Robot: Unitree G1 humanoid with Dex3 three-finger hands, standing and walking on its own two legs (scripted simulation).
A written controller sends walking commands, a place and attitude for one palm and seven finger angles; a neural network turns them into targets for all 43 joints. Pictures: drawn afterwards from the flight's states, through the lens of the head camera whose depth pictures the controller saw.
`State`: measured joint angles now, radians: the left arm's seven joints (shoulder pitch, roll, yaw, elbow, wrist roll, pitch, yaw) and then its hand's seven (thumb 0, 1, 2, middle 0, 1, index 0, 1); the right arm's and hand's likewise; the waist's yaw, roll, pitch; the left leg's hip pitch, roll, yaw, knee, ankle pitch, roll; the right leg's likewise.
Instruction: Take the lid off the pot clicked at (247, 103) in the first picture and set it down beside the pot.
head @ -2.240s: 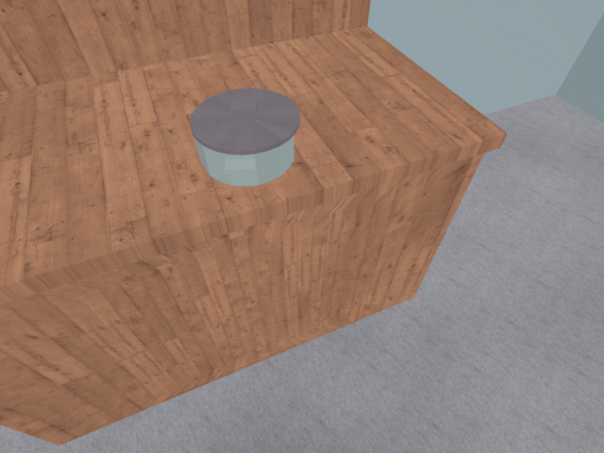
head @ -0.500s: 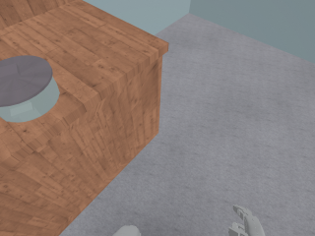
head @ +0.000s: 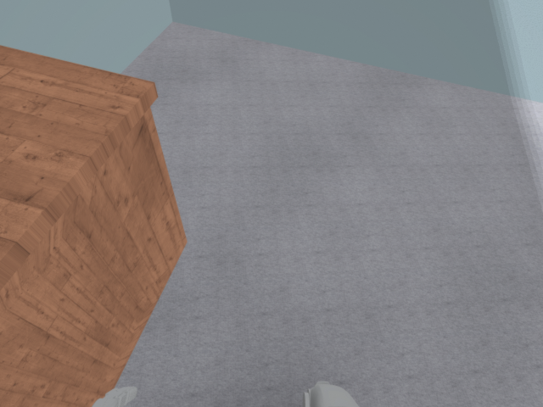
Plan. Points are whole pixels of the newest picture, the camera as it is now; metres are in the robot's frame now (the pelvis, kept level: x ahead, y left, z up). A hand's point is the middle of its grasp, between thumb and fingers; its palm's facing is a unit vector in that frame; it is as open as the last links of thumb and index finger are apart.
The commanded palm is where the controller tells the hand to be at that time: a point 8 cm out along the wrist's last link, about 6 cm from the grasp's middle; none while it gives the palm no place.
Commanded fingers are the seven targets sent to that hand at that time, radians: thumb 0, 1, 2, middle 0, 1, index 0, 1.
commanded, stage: walk to a spot facing it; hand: left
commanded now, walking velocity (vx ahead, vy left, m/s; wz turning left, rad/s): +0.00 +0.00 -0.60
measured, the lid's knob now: out of the picture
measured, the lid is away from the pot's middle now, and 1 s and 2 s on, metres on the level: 0.00 0.00 0.00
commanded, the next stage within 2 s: none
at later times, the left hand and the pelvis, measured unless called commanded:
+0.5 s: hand out of the picture +0.14 +0.11 -0.16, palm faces -0.23 -0.94 -0.25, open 7.4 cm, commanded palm none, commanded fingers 0.00 0.90 0.90 -0.20 -0.30 -0.20 -0.30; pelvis +0.02 -0.07 +0.00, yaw -17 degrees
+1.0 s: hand (226, 308) +0.31 +0.09 -0.18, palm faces -0.51 -0.84 -0.17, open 7.4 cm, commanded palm none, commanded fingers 0.00 0.90 0.90 -0.20 -0.30 -0.20 -0.30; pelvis +0.15 -0.06 +0.00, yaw -35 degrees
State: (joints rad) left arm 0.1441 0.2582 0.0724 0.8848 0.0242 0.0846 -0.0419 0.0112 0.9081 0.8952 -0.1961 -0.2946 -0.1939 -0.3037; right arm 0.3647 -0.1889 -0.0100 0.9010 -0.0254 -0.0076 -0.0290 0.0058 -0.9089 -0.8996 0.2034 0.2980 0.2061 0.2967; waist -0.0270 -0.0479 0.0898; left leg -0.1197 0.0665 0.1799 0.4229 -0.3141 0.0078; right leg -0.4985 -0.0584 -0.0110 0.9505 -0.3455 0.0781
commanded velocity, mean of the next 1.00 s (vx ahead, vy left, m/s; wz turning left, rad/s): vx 0.12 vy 0.00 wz -0.60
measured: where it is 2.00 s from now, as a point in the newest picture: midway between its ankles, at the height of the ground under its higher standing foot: (296, 380)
